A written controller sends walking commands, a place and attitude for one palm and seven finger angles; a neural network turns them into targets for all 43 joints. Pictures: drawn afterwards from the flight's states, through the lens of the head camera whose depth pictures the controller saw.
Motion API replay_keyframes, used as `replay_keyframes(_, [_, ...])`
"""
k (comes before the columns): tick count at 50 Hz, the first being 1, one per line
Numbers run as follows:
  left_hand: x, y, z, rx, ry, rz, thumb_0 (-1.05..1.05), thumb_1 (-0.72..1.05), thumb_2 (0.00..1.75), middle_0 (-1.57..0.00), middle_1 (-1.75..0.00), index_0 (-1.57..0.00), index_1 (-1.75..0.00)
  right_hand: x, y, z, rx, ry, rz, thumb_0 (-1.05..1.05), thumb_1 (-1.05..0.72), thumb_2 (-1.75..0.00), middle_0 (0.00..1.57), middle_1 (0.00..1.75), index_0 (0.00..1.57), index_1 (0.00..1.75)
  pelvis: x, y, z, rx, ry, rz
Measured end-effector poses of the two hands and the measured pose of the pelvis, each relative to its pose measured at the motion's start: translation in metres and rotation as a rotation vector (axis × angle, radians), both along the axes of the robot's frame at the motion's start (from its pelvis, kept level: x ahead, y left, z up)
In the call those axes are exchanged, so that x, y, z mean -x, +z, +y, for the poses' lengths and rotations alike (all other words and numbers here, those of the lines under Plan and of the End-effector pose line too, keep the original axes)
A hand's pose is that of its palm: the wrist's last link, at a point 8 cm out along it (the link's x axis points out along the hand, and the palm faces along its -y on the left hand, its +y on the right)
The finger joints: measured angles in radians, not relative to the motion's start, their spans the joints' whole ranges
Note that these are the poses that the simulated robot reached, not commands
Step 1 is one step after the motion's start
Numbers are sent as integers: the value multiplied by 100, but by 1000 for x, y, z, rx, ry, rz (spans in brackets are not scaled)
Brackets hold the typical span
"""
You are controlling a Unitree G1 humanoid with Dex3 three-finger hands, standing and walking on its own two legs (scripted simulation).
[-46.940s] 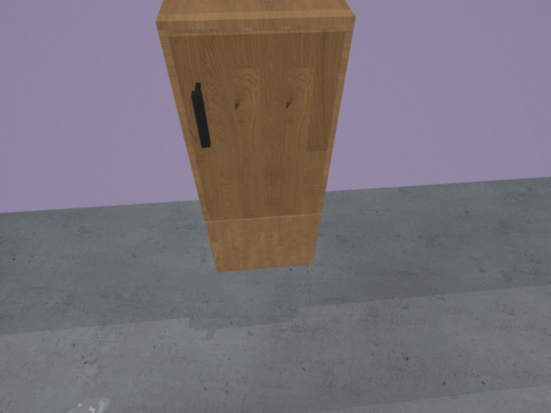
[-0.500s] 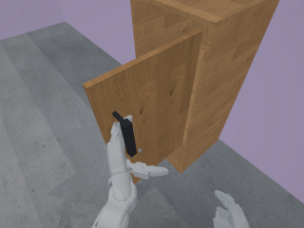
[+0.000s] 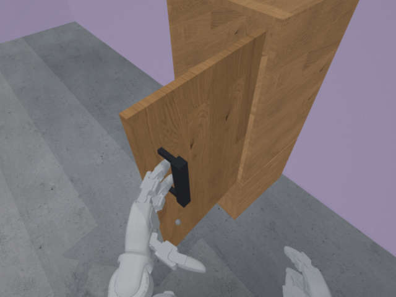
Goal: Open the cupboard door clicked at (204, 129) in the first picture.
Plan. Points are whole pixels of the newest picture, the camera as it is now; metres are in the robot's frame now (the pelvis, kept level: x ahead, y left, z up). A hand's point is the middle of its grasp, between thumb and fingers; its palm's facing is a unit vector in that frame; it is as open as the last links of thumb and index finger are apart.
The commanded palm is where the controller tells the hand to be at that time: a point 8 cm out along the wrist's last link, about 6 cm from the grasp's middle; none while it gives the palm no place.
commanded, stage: slide the hand sideways off the handle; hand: left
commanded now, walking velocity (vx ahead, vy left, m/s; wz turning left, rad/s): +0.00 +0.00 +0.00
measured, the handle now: (174, 178) +0.33 +0.06 +0.08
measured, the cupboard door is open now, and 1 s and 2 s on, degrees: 96 96 96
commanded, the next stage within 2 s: draw the hand back to the body in 0.70 s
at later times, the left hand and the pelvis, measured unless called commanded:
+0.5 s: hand (151, 245) +0.20 +0.09 +0.08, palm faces +0.00 -1.00 +0.00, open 16.3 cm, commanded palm +0.17 +0.14 +0.08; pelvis +0.01 -0.01 -0.01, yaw +1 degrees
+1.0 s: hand (125, 251) +0.19 +0.12 +0.09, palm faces +0.00 -1.00 -0.05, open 16.3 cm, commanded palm +0.15 +0.19 +0.10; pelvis +0.00 +0.00 -0.01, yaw +1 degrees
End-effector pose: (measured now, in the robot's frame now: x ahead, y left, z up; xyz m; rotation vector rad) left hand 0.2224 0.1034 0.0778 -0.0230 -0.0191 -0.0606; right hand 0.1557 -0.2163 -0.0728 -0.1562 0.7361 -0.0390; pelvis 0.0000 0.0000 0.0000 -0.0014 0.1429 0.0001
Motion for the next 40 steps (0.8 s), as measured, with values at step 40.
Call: replay_keyframes(40, [61, 0, 52, -27, 56, 37, -2, -50, 30, -15, -30, -15, -30, -19, -5, -11, 25, -9, -83, 1, -91, -90, 20, 30, 20, 30, -4, -16, -7, 12, 21, 45])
